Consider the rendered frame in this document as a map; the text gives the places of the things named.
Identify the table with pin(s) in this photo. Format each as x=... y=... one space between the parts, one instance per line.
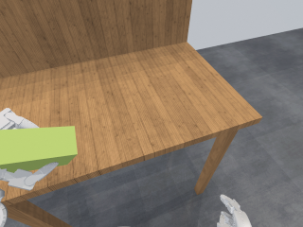
x=121 y=72

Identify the robot right hand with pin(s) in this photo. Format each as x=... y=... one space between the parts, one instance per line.
x=238 y=218

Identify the sponge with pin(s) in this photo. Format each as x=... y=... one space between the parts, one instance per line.
x=32 y=148

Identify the robot left hand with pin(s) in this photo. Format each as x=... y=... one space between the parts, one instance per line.
x=22 y=179

